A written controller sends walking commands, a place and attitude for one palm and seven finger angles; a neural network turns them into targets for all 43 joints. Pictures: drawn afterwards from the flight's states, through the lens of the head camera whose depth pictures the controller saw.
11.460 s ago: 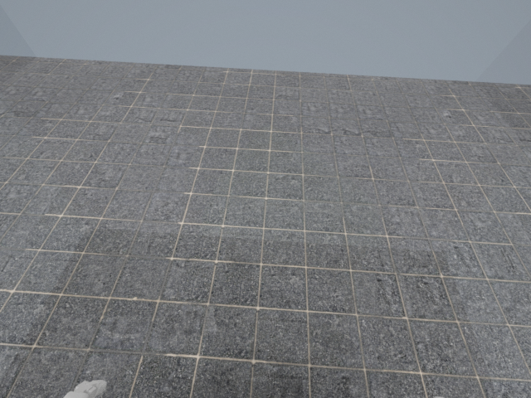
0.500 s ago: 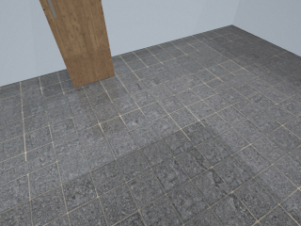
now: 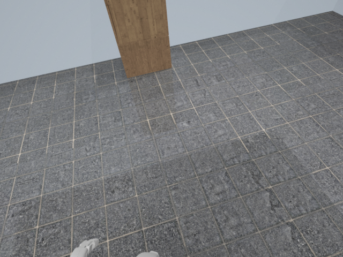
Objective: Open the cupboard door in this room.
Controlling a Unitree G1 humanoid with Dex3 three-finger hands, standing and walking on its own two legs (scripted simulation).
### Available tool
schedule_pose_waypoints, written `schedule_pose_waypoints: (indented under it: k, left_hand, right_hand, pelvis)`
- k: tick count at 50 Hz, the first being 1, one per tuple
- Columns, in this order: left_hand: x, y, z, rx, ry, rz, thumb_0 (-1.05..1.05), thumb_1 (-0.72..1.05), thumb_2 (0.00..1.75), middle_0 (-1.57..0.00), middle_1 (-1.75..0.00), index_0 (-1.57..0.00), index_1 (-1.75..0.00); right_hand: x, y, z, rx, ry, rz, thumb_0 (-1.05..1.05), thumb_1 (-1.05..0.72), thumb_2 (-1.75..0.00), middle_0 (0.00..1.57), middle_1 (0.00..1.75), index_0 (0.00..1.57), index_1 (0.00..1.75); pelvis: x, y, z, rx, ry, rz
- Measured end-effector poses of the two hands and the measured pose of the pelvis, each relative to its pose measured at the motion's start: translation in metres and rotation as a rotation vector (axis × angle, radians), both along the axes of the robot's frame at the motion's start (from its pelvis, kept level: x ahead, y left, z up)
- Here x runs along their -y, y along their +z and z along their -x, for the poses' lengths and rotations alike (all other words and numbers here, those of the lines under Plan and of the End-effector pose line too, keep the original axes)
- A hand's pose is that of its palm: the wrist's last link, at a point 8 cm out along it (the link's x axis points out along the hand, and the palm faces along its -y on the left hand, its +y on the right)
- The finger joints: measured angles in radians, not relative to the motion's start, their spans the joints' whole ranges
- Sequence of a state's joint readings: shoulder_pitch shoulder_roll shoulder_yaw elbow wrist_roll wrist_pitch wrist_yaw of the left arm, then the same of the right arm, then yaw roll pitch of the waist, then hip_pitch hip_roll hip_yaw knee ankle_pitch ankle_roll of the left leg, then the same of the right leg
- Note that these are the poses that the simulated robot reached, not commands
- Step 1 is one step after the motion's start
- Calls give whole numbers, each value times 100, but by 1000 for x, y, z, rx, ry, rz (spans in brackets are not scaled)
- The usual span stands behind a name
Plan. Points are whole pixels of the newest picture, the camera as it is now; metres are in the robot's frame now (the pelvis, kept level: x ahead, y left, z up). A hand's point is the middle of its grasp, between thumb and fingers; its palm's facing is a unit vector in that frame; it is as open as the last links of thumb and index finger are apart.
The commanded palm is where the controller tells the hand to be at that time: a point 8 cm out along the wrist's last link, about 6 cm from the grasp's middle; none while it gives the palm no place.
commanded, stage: turn or walk to find it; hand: left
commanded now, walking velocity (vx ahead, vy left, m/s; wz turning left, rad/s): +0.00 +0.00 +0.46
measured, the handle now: out of the picture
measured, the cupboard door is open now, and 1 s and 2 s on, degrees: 0 0 0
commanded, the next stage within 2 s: stand and wait in 0.16 s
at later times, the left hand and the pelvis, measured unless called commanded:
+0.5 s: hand out of the picture -0.13 +0.16 -0.16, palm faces +0.27 -0.95 -0.17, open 7.4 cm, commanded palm none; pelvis +0.03 +0.04 +0.00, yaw +9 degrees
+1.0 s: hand out of the picture +0.07 +0.24 -0.14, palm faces +0.27 -0.91 -0.30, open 7.4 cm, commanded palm none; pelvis +0.00 +0.01 +0.00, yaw +16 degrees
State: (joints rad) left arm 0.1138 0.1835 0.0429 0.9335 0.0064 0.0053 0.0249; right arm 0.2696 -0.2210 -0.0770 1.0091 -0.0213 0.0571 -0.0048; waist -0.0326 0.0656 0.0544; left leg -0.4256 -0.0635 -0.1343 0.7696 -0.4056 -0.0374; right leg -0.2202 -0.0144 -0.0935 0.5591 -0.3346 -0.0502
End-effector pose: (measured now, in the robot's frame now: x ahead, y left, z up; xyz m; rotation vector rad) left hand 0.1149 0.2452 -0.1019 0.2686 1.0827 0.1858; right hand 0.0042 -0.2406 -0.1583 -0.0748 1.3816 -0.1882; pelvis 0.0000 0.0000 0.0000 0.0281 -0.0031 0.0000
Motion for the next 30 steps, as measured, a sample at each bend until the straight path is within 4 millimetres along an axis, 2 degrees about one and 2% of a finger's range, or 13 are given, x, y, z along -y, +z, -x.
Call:
schedule_pose_waypoints:
  k: [4, 7, 10, 13, 16, 19, 23, 26, 28, 30]
  left_hand:
    - [8, 6, 32, -21, 59, 6, 0, 91, 90, -20, -30, -20, -30]
    - [14, 4, 60, -48, 111, 25, 0, 90, 90, -20, -30, -20, -30]
    - [19, -1, 94, -90, 179, 48, 0, 90, 90, -20, -30, -20, -30]
    - [24, -7, 135, -172, 247, 70, 0, 91, 90, -20, -30, -20, -30]
    - [31, -12, 178, -288, 304, 99, 0, 91, 90, -20, -30, -20, -30]
    - [37, -15, 216, -411, 346, 137, 0, 91, 90, -20, -30, -20, -30]
    - [38, -23, 250, -537, 391, 196, 0, 91, 90, -20, -30, -20, -30]
    - [29, -36, 257, -586, 402, 230, 0, 91, 90, -20, -30, -20, -30]
    - [20, -40, 249, -577, 396, 233, 0, 91, 90, -20, -30, -20, -30]
    - [9, -43, 232, -539, 385, 229, 0, 91, 90, -20, -30, -20, -30]
  right_hand:
    - [23, 9, -34, 74, 53, 22, 0, -91, -90, 20, 30, 20, 29]
    - [33, 16, -54, 103, 107, 36, 0, -91, -90, 20, 30, 19, 29]
    - [35, 21, -72, 104, 167, 45, 0, -91, -90, 20, 30, 19, 29]
    - [29, 25, -93, 102, 221, 54, 0, -92, -90, 20, 30, 19, 29]
    - [13, 27, -116, 113, 267, 56, 0, -92, -90, 20, 30, 19, 29]
    - [-12, 27, -141, 138, 308, 46, 0, -92, -90, 19, 30, 19, 29]
    - [-56, 27, -169, 186, 362, 31, 0, -92, -90, 19, 30, 19, 29]
    - [-88, 27, -180, 228, 384, 20, 0, -91, -90, 20, 30, 19, 29]
    - [-104, 30, -179, 238, 388, 9, 0, -91, -90, 20, 30, 19, 29]
    - [-114, 31, -174, 235, 379, 2, 0, -91, -90, 20, 30, 20, 29]
  pelvis:
    - [8, 7, 3, 18, 43, -23]
    - [11, 10, 2, 22, 83, -23]
    - [12, 12, -3, 20, 118, -20]
    - [9, 13, -8, 17, 138, -17]
    - [2, 12, -12, 15, 150, -11]
    - [-8, 10, -16, 13, 154, 0]
    - [-27, 3, -23, 13, 153, 27]
    - [-41, -4, -27, 20, 154, 29]
    - [-47, -2, -27, 29, 147, 23]
    - [-52, 0, -26, 37, 154, 29]
